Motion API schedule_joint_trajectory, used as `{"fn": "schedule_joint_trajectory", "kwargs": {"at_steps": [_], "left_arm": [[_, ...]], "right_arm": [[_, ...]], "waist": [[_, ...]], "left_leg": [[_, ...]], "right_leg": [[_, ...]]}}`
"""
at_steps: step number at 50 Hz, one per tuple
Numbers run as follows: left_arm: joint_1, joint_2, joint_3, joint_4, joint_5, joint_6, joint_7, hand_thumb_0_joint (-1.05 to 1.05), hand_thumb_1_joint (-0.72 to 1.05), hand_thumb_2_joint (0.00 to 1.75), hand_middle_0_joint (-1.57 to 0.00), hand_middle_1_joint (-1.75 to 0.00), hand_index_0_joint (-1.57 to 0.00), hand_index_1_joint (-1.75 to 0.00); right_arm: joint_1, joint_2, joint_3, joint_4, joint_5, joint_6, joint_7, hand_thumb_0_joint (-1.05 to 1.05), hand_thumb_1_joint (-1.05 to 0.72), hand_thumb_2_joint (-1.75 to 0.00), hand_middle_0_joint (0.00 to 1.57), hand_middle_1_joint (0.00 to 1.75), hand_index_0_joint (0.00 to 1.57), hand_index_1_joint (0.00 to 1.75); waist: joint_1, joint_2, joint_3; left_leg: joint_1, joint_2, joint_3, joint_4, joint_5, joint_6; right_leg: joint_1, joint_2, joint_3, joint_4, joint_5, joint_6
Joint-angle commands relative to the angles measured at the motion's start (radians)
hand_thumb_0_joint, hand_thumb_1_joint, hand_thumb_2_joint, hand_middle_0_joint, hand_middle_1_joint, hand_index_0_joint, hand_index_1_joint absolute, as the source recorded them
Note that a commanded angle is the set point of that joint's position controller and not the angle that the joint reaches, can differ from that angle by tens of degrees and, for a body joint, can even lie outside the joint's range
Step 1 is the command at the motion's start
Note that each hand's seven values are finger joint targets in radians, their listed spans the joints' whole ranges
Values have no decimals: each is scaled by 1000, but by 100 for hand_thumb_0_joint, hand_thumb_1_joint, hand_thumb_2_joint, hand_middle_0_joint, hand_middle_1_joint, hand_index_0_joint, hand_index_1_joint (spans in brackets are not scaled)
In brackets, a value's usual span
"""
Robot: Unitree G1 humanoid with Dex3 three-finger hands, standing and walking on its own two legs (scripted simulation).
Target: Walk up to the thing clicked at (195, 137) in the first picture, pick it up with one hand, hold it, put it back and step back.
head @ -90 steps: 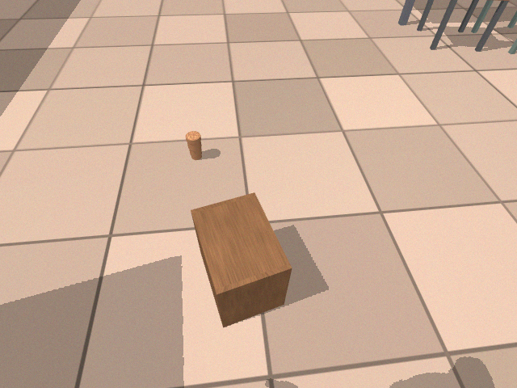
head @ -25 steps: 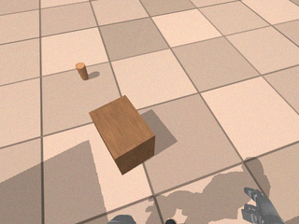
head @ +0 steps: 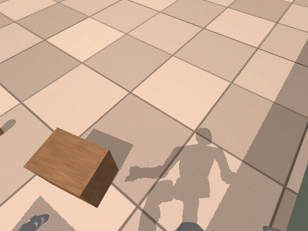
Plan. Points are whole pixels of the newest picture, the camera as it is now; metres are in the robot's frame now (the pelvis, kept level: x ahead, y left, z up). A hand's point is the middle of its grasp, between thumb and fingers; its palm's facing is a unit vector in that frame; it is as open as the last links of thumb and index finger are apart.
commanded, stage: walk up
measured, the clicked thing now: out of the picture +0.88 +1.16 -0.69
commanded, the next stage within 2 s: none
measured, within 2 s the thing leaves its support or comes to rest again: neither
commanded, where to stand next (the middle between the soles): +0.09 -0.01 m, yaw -50 degrees
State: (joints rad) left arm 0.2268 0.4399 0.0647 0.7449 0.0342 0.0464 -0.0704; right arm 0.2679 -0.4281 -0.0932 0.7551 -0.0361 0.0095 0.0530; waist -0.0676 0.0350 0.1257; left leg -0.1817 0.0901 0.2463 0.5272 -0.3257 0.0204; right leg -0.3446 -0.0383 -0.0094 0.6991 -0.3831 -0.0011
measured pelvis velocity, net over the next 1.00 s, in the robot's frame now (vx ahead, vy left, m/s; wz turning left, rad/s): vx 0.03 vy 0.00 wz -0.66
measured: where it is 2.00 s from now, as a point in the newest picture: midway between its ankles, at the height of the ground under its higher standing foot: outside the picture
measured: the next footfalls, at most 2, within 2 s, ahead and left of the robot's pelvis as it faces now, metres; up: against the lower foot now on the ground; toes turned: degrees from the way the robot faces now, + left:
right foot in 0.04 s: +0.06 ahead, -0.13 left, +0.00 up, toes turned -4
left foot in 0.46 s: +0.18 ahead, +0.07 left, +0.00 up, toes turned -22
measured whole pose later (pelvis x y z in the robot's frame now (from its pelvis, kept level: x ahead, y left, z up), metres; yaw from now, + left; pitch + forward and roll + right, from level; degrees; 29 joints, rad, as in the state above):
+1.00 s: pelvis +0.03 +0.00 -0.03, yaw -38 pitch -3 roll +0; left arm 0.29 0.40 0.05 0.74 0.03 0.00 0.00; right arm 0.25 -0.42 -0.05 0.73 0.00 0.06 0.00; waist -0.01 0.06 0.14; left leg -0.45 0.09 0.06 1.03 -0.54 0.01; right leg -0.34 0.05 0.02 0.78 -0.39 -0.04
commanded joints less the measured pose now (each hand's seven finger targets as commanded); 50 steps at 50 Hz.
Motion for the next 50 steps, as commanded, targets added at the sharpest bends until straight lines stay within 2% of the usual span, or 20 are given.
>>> {"fn": "schedule_joint_trajectory", "kwargs": {"at_steps": [1, 2, 3, 4, 5, 9, 17, 21, 22, 24, 26, 29, 31, 39, 43, 44, 46, 47, 48, 50], "left_arm": [[77, 148, 54, -86, -2, -61, 26, 0, 90, 90, -20, -30, -20, -30], [140, 186, 70, -68, 3, -67, 36, 0, 90, 90, -20, -30, -20, -30], [190, 262, 96, -71, 8, -76, 51, 0, 90, 90, -20, -30, -20, -30], [161, 294, 99, -106, 9, -80, 60, 0, 90, 90, -20, -30, -20, -30], [165, 304, 100, -116, -3, -68, 61, 0, 90, 90, -20, -30, -20, -30], [41, 204, 60, -130, -37, -64, 76, 0, 90, 90, -20, -30, -20, -30], [62, 212, 65, -181, -3, -47, 82, 0, 90, 90, -20, -30, -20, -30], [-5, 200, 60, -209, -18, -38, 91, 0, 90, 90, -20, -30, -20, -30], [-1, 175, 49, -215, -28, -36, 94, 0, 90, 90, -20, -30, -20, -30], [114, 85, 24, -197, -31, -33, 102, 0, 90, 90, -20, -30, -20, -30], [153, 166, 36, -147, -16, -32, 114, 0, 90, 90, -20, -30, -20, -30], [83, 181, 60, -118, -30, -29, 89, 0, 90, 90, -20, -30, -20, -30], [100, 159, 55, -118, -38, -22, 74, 0, 90, 90, -20, -30, -20, -30], [94, 143, 47, -110, -27, -43, 72, 0, 90, 90, -20, -30, -20, -30], [183, 141, 61, -48, -20, -55, 78, 0, 90, 90, -20, -30, -20, -30], [204, 159, 71, -35, -14, -62, 81, 0, 90, 90, -20, -30, -20, -30], [135, 271, 97, -78, 1, -81, 87, 0, 90, 90, -20, -30, -20, -30], [108, 307, 96, -94, 1, -78, 91, 0, 90, 90, -20, -30, -20, -30], [97, 292, 93, -87, -4, -75, 92, 0, 90, 90, -20, -30, -20, -30], [42, 226, 74, -87, -12, -80, 98, 0, 90, 90, -20, -30, -20, -30]], "right_arm": [[-24, -229, -73, -133, 18, -13, -3, 0, -90, -90, 20, 30, 20, 30], [-31, -206, -64, -143, 29, -12, -3, 0, -90, -90, 20, 30, 20, 30], [-25, -159, -45, -158, 41, -12, -2, 0, -90, -90, 20, 30, 20, 30], [-66, -115, -25, -188, 43, -8, 0, 0, -90, -90, 20, 30, 20, 30], [-83, -175, -36, -187, 37, -6, -12, 0, -90, -90, 20, 30, 20, 30], [-17, -162, -36, -113, 63, -4, -11, 0, -90, -90, 20, 30, 20, 30], [-48, -132, -34, -139, 24, 0, -53, 0, -90, -90, 20, 30, 20, 30], [43, -122, -41, -114, 19, -19, -65, 0, -90, -90, 20, 30, 20, 30], [75, -133, -46, -108, 11, -26, -69, 0, -90, -90, 20, 30, 20, 30], [33, -240, -72, -133, 7, -37, -79, 0, -90, -90, 20, 30, 20, 30], [-39, -273, -83, -145, 23, -44, -71, 0, -90, -90, 20, 30, 20, 30], [-44, -167, -42, -156, 13, -44, -70, 0, -90, -90, 20, 30, 20, 30], [-25, -187, -42, -145, 15, -42, -67, 0, -90, -90, 20, 30, 20, 30], [13, -229, -49, -178, 6, -23, -44, 0, -90, -90, 20, 30, 20, 30], [-28, -229, -46, -182, 22, -4, -40, 0, -90, -90, 20, 30, 20, 30], [-37, -200, -37, -180, 27, 1, -40, 0, -90, -90, 20, 30, 20, 30], [-15, -102, -3, -183, 38, 13, -43, 0, -90, -90, 20, 30, 20, 30], [-85, -170, -20, -186, 33, 16, -63, 0, -90, -90, 20, 30, 20, 30], [-85, -196, -28, -165, 28, 10, -65, 0, -90, -90, 20, 30, 20, 30], [-46, -189, -28, -101, 47, 6, -59, 0, -90, -90, 20, 30, 20, 30]], "waist": [[51, 58, -188], [94, -28, -227], [136, -243, -245], [135, -318, -166], [152, -280, -173], [67, -203, -150], [75, -187, -92], [10, -160, -130], [-9, -106, -139], [50, 198, -170], [55, 165, -179], [48, 136, -107], [41, 151, -127], [19, 168, -182], [78, 128, -165], [97, 73, -167], [73, -286, -70], [111, -231, -58], [101, -226, -49], [62, -167, -53]], "left_leg": [[77, 222, -141, 59, 372, 108], [-30, 164, -80, 223, 383, 55], [-235, 54, -58, 457, 195, 2], [-546, -100, -126, 519, -258, -53], [-494, -54, -259, 550, -339, -48], [-441, -38, -269, 528, -147, -53], [-229, -82, -269, 377, -63, -13], [-30, -117, -278, 104, 58, 23], [54, -94, -315, -14, 135, 35], [171, 300, -719, -157, 355, 109], [105, 390, -757, -150, 403, 224], [16, 187, -433, -106, 547, 130], [35, 152, -358, -96, 474, 125], [61, 236, -306, -8, 480, 209], [-118, 230, -275, 105, 330, 156], [-184, 202, -248, 190, 215, 115], [-503, -34, -160, 513, -250, -11], [-452, -24, -252, 614, -327, -15], [-391, -6, -281, 615, -309, -16], [-392, -8, -292, 609, -194, -10]], "right_leg": [[125, 43, -63, -229, 68, -42], [288, 55, -18, -286, 103, -84], [416, -82, 269, -350, 151, -138], [504, -227, 585, -335, 246, -244], [406, -295, 669, -356, 215, -324], [367, -90, 337, -305, 463, -198], [12, -72, 409, -206, 570, -216], [-54, -34, 438, -84, 570, -161], [-101, 2, 421, -14, 471, -115], [-265, 228, 192, 335, -184, -5], [-231, 122, 163, 499, -209, 12], [-192, 98, 157, 531, -97, 1], [-187, 105, 130, 496, -47, 0], [-80, 43, -6, 162, -84, 12], [127, 74, -42, -92, 56, -33], [186, 76, 6, -140, 56, -52], [193, -238, 605, -330, 93, -194], [73, -318, 662, -324, 181, -306], [-1, -309, 657, -313, 224, -316], [63, -169, 438, -256, 275, -223]]}}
